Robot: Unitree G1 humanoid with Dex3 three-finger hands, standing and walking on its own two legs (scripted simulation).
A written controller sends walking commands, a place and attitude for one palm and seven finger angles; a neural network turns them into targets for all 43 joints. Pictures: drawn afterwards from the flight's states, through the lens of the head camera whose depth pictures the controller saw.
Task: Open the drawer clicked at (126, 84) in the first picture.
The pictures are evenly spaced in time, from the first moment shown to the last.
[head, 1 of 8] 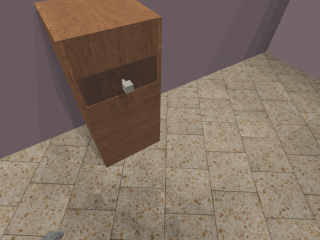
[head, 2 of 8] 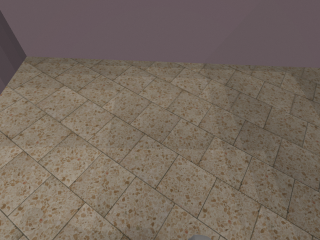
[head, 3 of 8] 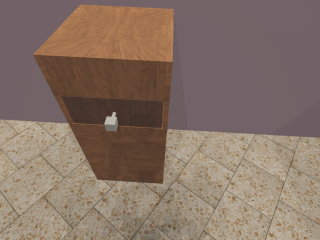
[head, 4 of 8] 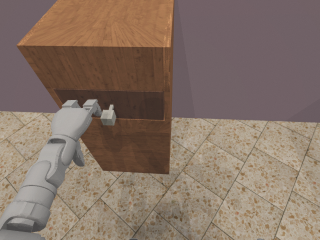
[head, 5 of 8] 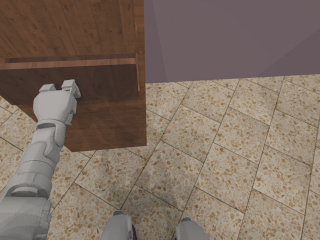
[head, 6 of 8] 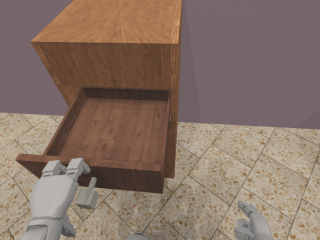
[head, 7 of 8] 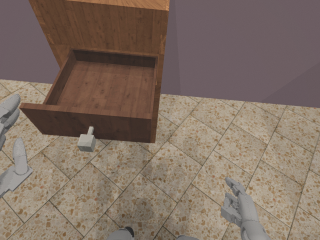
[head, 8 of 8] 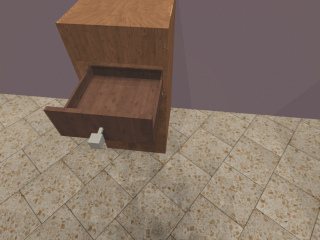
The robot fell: no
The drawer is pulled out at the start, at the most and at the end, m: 0.00 0.30 0.30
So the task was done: yes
